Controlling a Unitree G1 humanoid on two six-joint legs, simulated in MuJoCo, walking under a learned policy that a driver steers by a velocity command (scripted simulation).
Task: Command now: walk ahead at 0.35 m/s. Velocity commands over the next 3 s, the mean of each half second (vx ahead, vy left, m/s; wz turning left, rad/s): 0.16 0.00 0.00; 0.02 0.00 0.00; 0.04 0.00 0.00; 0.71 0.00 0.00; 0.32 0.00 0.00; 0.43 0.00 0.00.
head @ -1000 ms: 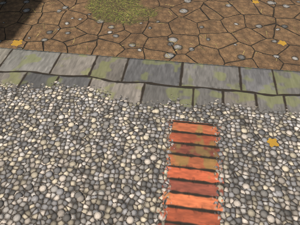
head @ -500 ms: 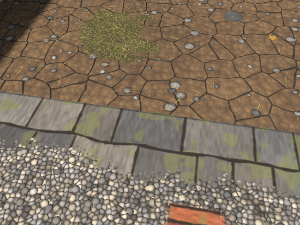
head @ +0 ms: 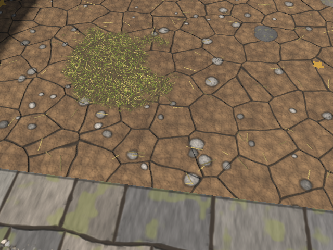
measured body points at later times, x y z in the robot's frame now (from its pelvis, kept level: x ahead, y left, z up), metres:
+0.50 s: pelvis +0.16 -0.02 -0.01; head +0.17 -0.02 +0.44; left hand +0.20 +0.22 -0.16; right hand +0.21 -0.26 -0.17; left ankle +0.16 +0.10 -0.75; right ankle +0.27 -0.09 -0.74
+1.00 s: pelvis +0.19 +0.00 +0.00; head +0.19 +0.00 +0.45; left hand +0.19 +0.22 -0.16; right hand +0.16 -0.22 -0.16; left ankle +0.16 +0.10 -0.74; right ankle +0.27 -0.09 -0.74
